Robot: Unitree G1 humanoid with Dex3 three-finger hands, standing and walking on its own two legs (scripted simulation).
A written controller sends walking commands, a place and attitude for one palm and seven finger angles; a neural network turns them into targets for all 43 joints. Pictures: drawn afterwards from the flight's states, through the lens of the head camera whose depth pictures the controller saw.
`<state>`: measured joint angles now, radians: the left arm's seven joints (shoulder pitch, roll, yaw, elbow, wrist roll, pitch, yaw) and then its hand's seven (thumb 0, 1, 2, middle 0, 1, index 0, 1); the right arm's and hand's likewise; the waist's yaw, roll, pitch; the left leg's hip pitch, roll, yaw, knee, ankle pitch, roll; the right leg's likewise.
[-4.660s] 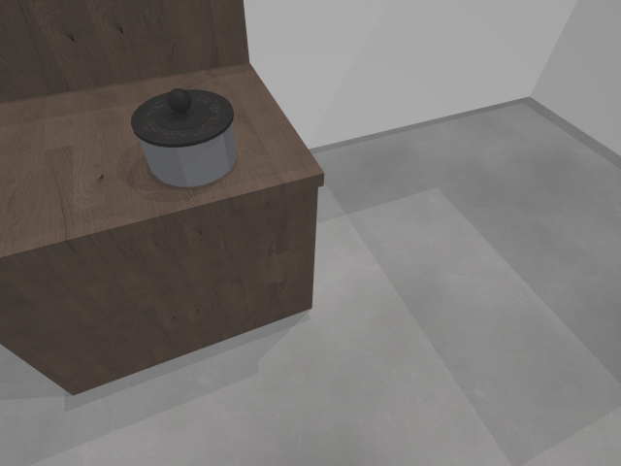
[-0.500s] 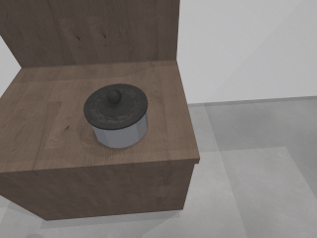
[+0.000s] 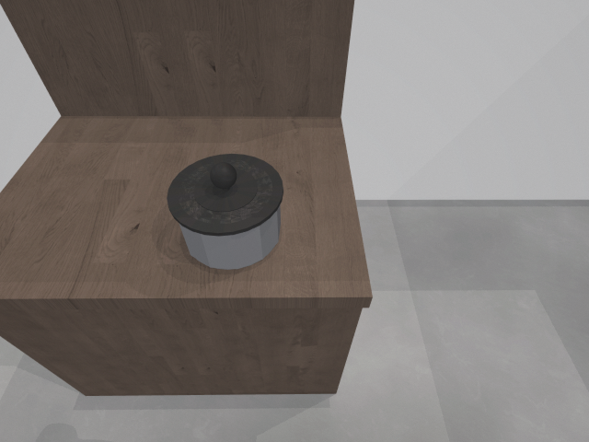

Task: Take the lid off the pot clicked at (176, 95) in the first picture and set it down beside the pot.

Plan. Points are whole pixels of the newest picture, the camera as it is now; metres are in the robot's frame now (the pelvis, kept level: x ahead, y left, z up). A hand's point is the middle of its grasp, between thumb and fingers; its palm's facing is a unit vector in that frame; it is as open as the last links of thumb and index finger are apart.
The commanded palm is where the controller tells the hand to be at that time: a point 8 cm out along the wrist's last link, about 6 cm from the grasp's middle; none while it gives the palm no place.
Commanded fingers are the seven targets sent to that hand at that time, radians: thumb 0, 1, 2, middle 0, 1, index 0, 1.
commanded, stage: look again from close up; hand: left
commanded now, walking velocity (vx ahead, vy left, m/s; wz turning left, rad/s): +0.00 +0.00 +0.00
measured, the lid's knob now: (223, 175) +0.53 +0.17 +0.06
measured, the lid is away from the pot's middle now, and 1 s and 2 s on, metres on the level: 0.00 0.00 0.00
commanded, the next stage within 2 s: lift the closed hand beside the body in 1.16 s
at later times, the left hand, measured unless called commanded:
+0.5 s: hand out of the picture -0.01 +0.21 -0.17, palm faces +0.01 -0.98 -0.21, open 7.4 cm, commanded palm none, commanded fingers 0.00 0.90 0.90 -0.20 -0.30 -0.20 -0.30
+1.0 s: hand out of the picture +0.00 +0.19 -0.18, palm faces +0.01 -0.98 -0.19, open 7.3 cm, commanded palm none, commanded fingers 0.00 0.90 0.90 -0.20 -0.30 -0.20 -0.30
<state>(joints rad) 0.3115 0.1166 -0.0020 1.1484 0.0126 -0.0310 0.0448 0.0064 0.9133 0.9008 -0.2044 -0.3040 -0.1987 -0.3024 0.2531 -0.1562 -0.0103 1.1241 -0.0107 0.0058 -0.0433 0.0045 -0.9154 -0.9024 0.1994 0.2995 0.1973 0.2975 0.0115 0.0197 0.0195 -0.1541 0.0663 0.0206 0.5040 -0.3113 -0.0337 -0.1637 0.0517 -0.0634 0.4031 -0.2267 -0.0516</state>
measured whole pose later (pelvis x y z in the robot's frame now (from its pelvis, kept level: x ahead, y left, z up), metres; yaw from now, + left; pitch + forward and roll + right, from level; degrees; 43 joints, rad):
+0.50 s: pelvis -0.01 +0.04 +0.00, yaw -1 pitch +0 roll +1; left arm 0.32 0.14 -0.01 1.08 0.01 -0.01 0.03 0.01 0.91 0.90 -0.20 -0.30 -0.20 -0.30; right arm 0.35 -0.12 0.01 1.08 -0.01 -0.03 -0.02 0.00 -0.91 -0.90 0.20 0.30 0.20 0.30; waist 0.00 0.03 0.01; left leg -0.19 -0.03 0.08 0.47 -0.29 0.04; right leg -0.26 -0.02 -0.01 0.51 -0.26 0.00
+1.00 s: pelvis +0.01 +0.03 +0.00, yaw -1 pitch -1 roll +0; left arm 0.31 0.14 -0.02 1.11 0.01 -0.01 0.04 0.01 0.92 0.90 -0.20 -0.30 -0.20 -0.30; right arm 0.28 -0.15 0.00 1.12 -0.01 -0.03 -0.04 0.00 -0.91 -0.90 0.20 0.30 0.20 0.30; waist 0.00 0.01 0.02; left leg -0.13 -0.01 0.07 0.45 -0.31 0.02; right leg -0.20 0.00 -0.03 0.49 -0.28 -0.02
